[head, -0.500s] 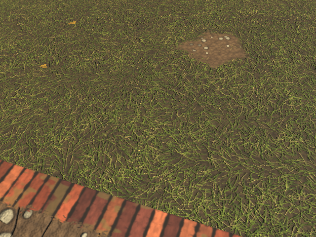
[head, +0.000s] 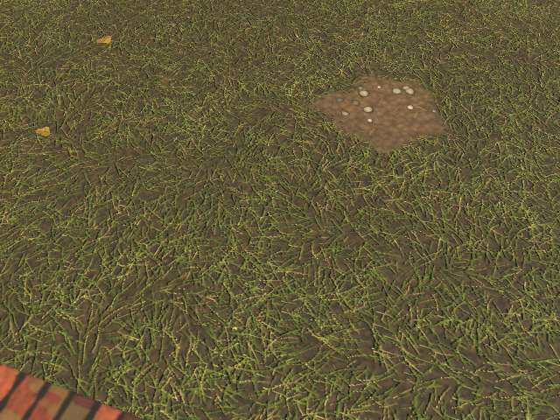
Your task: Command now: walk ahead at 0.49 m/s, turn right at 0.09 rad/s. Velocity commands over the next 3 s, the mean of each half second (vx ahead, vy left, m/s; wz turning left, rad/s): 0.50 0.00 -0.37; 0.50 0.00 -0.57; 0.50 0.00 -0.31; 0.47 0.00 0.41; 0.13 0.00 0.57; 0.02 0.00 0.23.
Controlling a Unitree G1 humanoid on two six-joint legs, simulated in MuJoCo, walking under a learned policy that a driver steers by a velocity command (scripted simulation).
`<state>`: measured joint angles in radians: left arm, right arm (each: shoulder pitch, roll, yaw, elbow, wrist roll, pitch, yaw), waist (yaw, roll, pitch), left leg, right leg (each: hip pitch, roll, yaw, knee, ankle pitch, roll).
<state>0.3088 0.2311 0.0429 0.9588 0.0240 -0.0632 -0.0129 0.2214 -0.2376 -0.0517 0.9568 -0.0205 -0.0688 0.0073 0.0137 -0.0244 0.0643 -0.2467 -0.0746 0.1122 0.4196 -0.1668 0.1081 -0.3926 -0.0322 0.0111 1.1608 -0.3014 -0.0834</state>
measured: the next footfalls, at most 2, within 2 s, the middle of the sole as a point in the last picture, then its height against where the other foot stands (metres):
right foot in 0.38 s outside the picture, level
left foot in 0.86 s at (298, 336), level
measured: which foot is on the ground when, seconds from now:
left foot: down 0.00-0.42, up 0.44-0.84, down 0.86-1.00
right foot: up 0.00-0.36, down 0.38-0.86, up 0.88-1.00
